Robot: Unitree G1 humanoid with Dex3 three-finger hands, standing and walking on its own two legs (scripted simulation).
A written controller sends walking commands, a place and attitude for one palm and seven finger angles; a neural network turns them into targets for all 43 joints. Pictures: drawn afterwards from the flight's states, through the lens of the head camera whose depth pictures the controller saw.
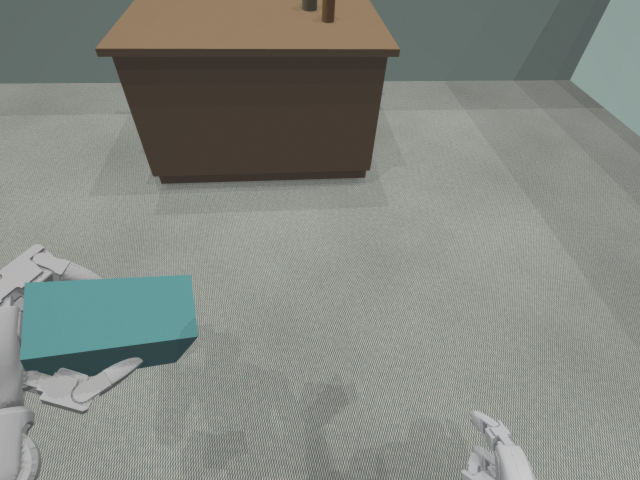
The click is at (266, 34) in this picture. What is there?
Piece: table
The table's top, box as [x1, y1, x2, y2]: [95, 0, 399, 56]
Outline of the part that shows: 95,48 98,56 398,56 399,48 369,0 335,0 334,21 332,23 325,23 321,21 321,0 317,0 317,9 315,11 302,10 301,0 134,0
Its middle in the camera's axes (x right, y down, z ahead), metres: -0.29 -0.98 +1.72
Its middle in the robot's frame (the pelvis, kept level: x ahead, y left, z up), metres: +1.92 +0.39 -0.09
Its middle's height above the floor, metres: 0.68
